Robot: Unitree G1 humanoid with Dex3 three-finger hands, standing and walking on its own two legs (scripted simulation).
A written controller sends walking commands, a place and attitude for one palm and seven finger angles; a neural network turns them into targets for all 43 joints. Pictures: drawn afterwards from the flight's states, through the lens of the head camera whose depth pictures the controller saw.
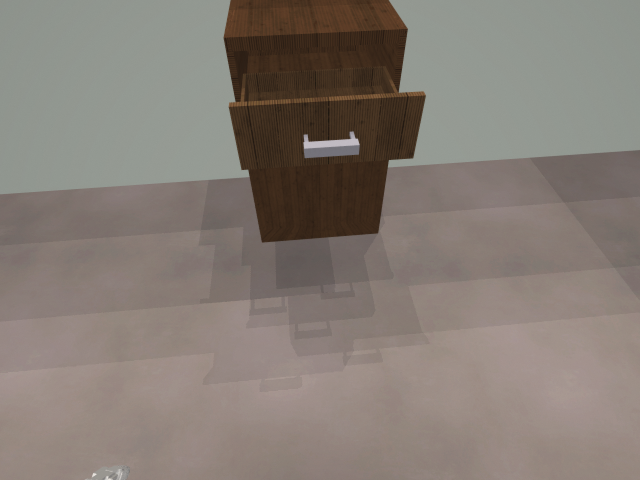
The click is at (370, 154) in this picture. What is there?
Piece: drawer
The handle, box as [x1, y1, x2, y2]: [303, 131, 359, 157]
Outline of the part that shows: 359,144 357,139 354,137 353,131 350,132 349,139 309,142 307,140 306,134 304,135 303,142 304,156 315,157 358,154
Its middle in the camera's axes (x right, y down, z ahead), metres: +0.02 -0.23 +0.94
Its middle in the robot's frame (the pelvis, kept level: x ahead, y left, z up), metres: +0.86 +0.03 -0.06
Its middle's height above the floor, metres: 0.71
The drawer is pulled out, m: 0.30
